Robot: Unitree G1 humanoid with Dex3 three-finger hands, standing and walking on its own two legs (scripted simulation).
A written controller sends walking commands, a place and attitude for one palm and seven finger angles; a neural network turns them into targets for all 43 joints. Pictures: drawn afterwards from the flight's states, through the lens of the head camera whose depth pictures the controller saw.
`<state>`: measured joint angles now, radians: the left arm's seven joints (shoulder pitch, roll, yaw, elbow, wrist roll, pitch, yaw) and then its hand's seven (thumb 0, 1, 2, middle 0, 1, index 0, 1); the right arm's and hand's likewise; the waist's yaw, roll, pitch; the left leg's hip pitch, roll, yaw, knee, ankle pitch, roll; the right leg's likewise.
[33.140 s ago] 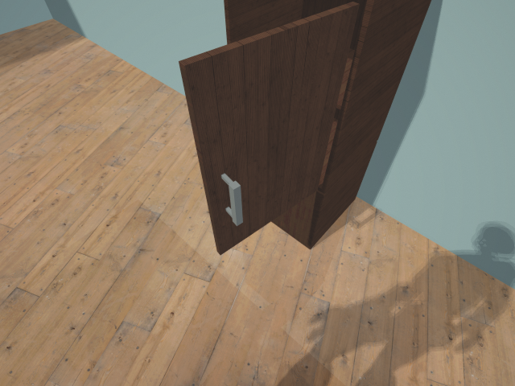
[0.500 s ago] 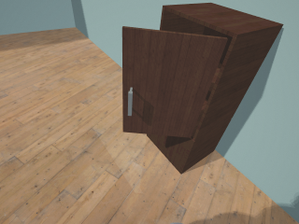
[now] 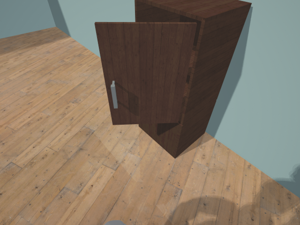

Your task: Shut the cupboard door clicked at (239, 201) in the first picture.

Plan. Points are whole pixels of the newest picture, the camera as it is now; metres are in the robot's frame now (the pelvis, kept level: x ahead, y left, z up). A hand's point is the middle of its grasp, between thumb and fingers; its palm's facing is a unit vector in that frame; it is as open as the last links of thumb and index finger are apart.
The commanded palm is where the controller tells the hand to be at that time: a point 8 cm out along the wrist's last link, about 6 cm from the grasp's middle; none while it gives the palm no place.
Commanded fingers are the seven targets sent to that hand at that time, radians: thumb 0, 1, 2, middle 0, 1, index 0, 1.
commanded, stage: look again from close up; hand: left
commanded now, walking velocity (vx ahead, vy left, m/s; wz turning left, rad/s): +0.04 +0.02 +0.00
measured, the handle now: (114, 94) +0.74 +0.22 -0.10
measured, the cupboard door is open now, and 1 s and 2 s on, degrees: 52 52 52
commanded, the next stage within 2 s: shuffle to correct the standing spot in 0.60 s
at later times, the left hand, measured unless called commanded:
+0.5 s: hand out of the picture +0.05 +0.20 -0.18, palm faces +0.07 -0.98 -0.20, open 7.3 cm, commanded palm none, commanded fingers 0.00 0.90 0.90 -0.20 -0.30 -0.20 -0.30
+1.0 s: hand out of the picture +0.08 +0.21 -0.21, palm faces +0.14 -0.98 -0.13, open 7.4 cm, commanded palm none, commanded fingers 0.00 0.90 0.90 -0.20 -0.30 -0.20 -0.30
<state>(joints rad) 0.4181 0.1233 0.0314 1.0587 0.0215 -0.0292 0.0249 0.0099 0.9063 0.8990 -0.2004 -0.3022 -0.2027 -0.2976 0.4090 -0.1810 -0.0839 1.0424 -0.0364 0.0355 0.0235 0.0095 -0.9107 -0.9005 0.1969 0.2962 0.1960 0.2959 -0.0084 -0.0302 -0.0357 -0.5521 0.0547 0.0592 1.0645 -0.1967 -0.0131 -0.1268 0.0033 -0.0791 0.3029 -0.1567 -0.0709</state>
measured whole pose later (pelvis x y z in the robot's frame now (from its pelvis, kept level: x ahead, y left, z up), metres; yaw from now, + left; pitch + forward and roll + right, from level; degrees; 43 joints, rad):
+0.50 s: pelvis +0.05 +0.03 -0.01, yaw +1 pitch +0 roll +1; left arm 0.31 0.14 0.01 1.08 0.01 -0.02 0.03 0.01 0.92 0.90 -0.20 -0.30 -0.20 -0.30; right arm 0.32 -0.10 0.00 1.12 -0.02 -0.01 -0.02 0.02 -0.93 -0.90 0.20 0.30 0.20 0.30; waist 0.00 0.01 0.02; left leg -0.19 0.00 0.04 0.47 -0.27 0.00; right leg -0.24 -0.01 -0.02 0.52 -0.27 -0.02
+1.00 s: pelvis +0.13 +0.05 -0.03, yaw +4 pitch +1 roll +0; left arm 0.37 0.15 0.04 1.10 0.02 -0.02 0.01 0.01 0.91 0.90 -0.20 -0.30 -0.20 -0.30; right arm 0.33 -0.12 -0.02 1.11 -0.03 -0.04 -0.01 0.01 -0.91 -0.90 0.20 0.30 0.20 0.30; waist 0.01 -0.06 0.02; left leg -0.18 0.00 0.08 0.61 -0.44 0.03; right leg -0.21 -0.04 -0.07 0.70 -0.46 -0.02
